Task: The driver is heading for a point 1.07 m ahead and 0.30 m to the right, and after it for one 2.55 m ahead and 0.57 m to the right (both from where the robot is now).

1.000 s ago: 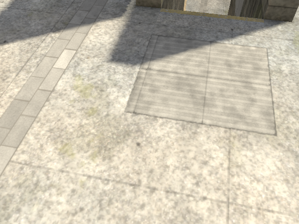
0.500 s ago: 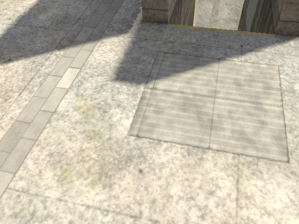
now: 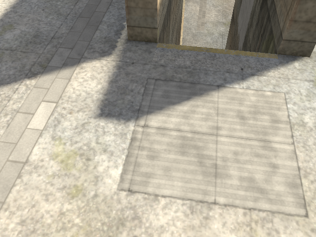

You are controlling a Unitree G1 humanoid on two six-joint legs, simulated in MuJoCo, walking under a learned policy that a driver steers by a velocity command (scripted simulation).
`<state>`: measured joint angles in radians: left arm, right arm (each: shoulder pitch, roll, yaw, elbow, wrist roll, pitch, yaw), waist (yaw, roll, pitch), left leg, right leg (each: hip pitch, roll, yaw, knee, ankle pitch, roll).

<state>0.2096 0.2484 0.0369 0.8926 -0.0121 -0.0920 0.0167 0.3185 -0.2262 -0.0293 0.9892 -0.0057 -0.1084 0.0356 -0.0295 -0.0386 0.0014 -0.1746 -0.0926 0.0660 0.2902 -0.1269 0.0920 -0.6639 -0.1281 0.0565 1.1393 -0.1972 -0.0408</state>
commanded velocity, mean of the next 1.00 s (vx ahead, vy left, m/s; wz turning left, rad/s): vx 0.50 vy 0.00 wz -0.03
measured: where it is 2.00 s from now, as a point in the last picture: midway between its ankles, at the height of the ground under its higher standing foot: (184, 135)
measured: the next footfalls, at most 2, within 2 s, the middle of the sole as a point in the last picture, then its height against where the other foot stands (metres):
right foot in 0.30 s outside the picture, level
left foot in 0.86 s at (143, 208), level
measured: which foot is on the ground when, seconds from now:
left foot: down 0.00-0.32, up 0.34-0.84, down 0.86-1.00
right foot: up 0.00-0.28, down 0.30-0.88, up 0.90-1.00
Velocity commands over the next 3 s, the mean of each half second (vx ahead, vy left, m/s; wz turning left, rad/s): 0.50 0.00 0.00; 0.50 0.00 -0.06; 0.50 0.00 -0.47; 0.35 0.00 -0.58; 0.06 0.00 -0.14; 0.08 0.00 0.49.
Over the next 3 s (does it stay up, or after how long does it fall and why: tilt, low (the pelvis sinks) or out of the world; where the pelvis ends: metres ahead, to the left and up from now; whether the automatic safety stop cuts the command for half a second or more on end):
stays up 1.12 -0.15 0.00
